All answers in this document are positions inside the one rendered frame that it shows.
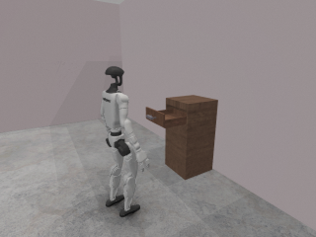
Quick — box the left robot upper arm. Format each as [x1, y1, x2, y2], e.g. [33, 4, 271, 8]
[100, 90, 107, 117]

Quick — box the cabinet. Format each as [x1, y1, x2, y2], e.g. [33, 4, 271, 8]
[165, 95, 218, 180]

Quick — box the robot right forearm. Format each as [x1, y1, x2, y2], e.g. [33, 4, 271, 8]
[123, 119, 142, 153]

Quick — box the robot left shin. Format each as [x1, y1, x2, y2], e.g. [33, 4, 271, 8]
[109, 165, 122, 200]

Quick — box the robot right hand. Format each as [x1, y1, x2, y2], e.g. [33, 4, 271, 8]
[135, 150, 150, 172]

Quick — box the right robot upper arm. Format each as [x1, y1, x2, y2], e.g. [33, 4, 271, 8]
[117, 93, 129, 128]

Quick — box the drawer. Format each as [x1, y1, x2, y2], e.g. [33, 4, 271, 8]
[145, 107, 187, 128]

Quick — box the handle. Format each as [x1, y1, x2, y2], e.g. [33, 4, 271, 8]
[146, 115, 156, 120]

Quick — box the left robot foot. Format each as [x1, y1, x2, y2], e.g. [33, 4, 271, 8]
[106, 195, 124, 207]

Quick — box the robot left forearm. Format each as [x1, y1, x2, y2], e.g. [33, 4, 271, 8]
[101, 115, 111, 132]

